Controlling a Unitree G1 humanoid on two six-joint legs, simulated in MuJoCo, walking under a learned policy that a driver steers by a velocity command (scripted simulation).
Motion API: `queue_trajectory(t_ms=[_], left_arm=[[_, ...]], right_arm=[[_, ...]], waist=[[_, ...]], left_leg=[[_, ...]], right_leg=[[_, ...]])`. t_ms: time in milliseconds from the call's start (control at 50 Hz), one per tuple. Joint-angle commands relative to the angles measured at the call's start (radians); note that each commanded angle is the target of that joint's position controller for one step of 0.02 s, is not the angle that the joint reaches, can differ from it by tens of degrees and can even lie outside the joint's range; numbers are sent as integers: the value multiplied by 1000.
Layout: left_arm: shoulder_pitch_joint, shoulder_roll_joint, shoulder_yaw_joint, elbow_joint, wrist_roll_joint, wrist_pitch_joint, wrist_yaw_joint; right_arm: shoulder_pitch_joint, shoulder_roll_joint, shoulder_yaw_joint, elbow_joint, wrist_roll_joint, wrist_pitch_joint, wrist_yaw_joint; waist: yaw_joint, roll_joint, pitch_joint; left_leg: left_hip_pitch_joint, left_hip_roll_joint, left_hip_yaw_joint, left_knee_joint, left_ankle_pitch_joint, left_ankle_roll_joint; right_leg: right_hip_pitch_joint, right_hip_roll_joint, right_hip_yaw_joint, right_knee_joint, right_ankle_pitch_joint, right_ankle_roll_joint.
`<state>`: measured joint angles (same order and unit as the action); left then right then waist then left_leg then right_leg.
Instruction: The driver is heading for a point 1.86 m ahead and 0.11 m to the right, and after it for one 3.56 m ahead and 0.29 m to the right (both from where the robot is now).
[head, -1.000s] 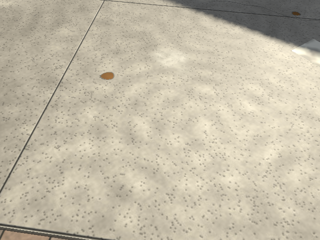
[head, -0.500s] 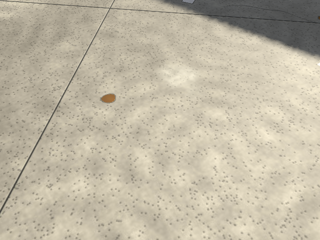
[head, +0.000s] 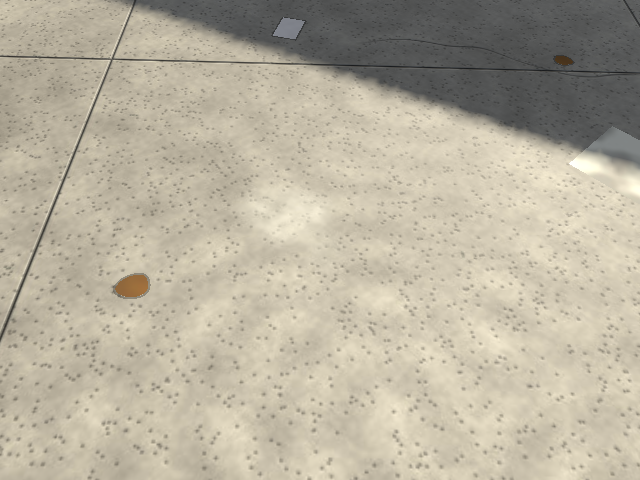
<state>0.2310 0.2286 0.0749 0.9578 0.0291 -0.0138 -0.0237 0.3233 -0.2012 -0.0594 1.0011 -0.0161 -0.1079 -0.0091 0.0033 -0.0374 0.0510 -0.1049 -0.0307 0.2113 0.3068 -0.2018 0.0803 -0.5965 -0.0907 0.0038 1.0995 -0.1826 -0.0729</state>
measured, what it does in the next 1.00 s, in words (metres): walks ahead: right foot, then left foot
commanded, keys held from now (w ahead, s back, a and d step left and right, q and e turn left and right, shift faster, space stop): w+e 0.24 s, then w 0.76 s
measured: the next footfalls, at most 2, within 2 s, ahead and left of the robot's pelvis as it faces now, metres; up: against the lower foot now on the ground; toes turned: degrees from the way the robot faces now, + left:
right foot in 0.28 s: +0.30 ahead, -0.11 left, +0.00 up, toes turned -16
left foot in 0.86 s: +0.65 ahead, -0.05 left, +0.00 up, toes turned -10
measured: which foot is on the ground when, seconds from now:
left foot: down 0.00-0.30, up 0.32-0.84, down 0.86-1.00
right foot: up 0.00-0.26, down 0.28-0.86, up 0.88-1.00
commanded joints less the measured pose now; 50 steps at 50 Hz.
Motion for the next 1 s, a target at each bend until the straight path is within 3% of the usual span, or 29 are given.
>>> queue_trajectory(t_ms=[20,100,180,240,260,280,300,320,340,360,380,420,460,520,620,740,800,820,840,860,880,900,920,940,980,1000], left_arm=[[-21,0,-4,-60,0,8,-15],[-168,-12,-20,-118,1,2,-28],[-242,6,-20,-163,8,-1,-35],[-149,40,-4,-148,10,-1,-26],[-63,56,7,-123,12,-5,-21],[72,81,22,-79,19,-16,-13],[204,163,50,-49,34,-24,2],[168,257,69,-63,15,-17,7],[172,240,62,-64,-5,-4,14],[112,197,49,-59,-7,-7,23],[70,138,34,-56,-8,-18,22],[18,79,11,-47,-16,-43,28],[59,81,5,-24,-25,-68,28],[124,113,7,2,-30,-79,27],[201,98,-7,22,-23,-78,25],[282,104,-20,64,-8,-76,41],[231,133,-18,65,-2,-78,50],[216,144,-15,66,3,-77,51],[192,149,-14,63,-2,-74,49],[189,121,-25,38,-14,-77,43],[326,11,-42,27,-50,-76,29],[254,118,-17,31,-21,-74,32],[173,116,-13,-1,-18,-77,29],[130,102,-16,-10,-17,-80,24],[146,63,-21,-5,2,-57,13],[159,46,-24,0,6,-46,6]], right_arm=[[26,-79,-9,-39,-1,-21,-4],[70,-98,-8,-29,-1,-19,-11],[129,-124,-15,-9,-5,-2,-23],[108,-165,-26,-15,-10,19,-32],[109,-176,-29,-17,-11,29,-30],[100,-179,-29,-24,-8,38,-23],[93,-147,-19,-53,-3,38,-17],[127,-58,-7,-115,18,30,6],[15,-139,-19,-133,11,20,11],[-42,-118,-13,-149,24,9,15],[-22,-112,-11,-130,23,2,12],[21,-90,-8,-104,-17,33,15],[24,-80,-9,-101,-26,62,25],[-69,-78,-9,-131,-22,78,35],[-244,-80,-2,-188,-9,77,40],[-384,-74,16,-243,-6,65,40],[-282,-98,7,-223,-3,53,28],[-172,-122,-4,-188,-3,48,19],[-5,-142,-17,-134,-9,39,9],[168,-208,-37,-94,-34,33,-4],[196,-304,-60,-89,-50,35,1],[107,-245,-51,-95,-3,46,15],[-12,-189,-35,-115,8,46,18],[-58,-125,-17,-116,3,39,23],[-61,-70,3,-84,2,25,16],[-38,-73,5,-70,2,17,14]], waist=[[16,102,35],[-15,102,57],[-30,106,60],[24,144,-9],[55,147,-57],[116,118,-127],[171,20,-223],[88,-227,-292],[116,-24,-265],[88,4,-146],[44,73,-70],[-19,60,-49],[-31,41,-46],[-15,16,-7],[35,-13,26],[70,-26,58],[-3,-50,10],[-51,-55,-46],[-128,-33,-128],[-186,42,-241],[-101,278,-345],[-94,125,-296],[-50,95,-126],[-33,43,-55],[23,77,-11],[31,90,-17]], left_leg=[[-18,267,-116,-181,242,53],[34,262,-26,-168,358,43],[178,302,28,-100,547,41],[244,314,69,109,954,32],[237,316,67,248,987,36],[158,303,76,453,873,20],[-64,270,75,751,522,-6],[-496,27,-2,1131,-328,-65],[-587,56,-198,1150,-255,-56],[-623,103,-210,1114,-167,-45],[-562,138,-216,1010,-118,-41],[-443,168,-227,892,-83,-51],[-422,164,-212,838,-72,-65],[-512,170,-187,744,22,-84],[-585,150,-157,534,175,-86],[-572,86,-114,322,178,-35],[-390,17,-95,260,62,24],[-277,-14,-95,240,24,46],[-77,-15,-104,163,77,71],[186,157,-287,150,10,121],[449,458,-813,66,-11,284],[364,424,-902,-30,-98,274],[203,396,-715,-54,-121,240],[85,350,-611,-94,-47,210],[-56,263,-448,-137,73,144],[-76,250,-412,-147,119,138]], right_leg=[[-82,-26,-8,-70,118,14],[-45,2,-84,-322,204,9],[-21,38,-144,-441,123,-40],[119,129,-192,-462,-35,-102],[214,162,-188,-492,-78,-126],[403,185,-162,-586,-42,-153],[653,18,68,-641,-132,-206],[907,-272,647,-781,-133,-352],[860,-274,630,-846,-56,-334],[757,-253,475,-845,22,-305],[626,-208,371,-863,164,-254],[510,-118,221,-892,279,-188],[493,-89,170,-911,373,-176],[512,-64,116,-939,427,-142],[585,-42,73,-950,487,-91],[734,-87,60,-920,620,-101],[756,-104,35,-788,944,-90],[760,-101,29,-664,1033,-83],[697,-75,8,-473,967,-71],[499,-26,-20,-195,646,-59],[113,189,-58,210,-220,-12],[14,164,86,288,-288,-35],[-27,103,81,255,-197,-37],[-4,68,70,199,-142,-36],[90,24,59,98,-102,-16],[116,21,48,74,-94,-5]])
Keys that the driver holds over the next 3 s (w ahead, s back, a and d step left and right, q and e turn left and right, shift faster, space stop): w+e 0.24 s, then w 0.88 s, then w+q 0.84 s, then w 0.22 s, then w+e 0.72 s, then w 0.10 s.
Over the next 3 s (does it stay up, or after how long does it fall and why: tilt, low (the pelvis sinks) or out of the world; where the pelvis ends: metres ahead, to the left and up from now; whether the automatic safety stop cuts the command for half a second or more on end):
stays up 1.60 -0.07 -0.01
